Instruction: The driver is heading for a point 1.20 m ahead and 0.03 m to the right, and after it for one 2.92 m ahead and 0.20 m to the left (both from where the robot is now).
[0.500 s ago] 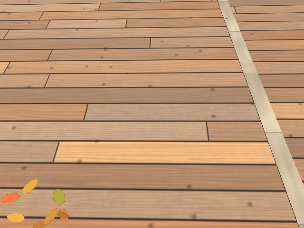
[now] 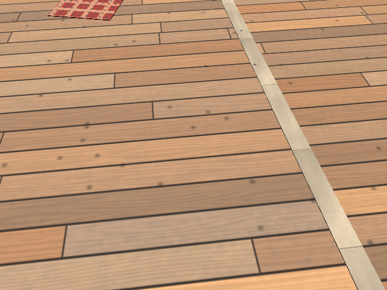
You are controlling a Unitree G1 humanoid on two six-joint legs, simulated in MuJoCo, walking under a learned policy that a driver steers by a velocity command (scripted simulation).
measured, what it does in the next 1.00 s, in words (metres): walks ahead: right foot, then left foot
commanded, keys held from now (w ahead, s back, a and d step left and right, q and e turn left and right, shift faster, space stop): w+shift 0.84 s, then shift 0.16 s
